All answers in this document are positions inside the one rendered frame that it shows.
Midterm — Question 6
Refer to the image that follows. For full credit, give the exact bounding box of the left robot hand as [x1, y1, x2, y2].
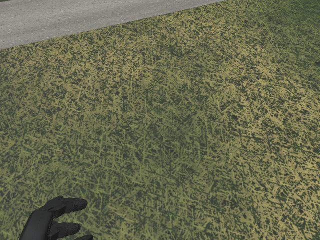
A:
[18, 195, 94, 240]

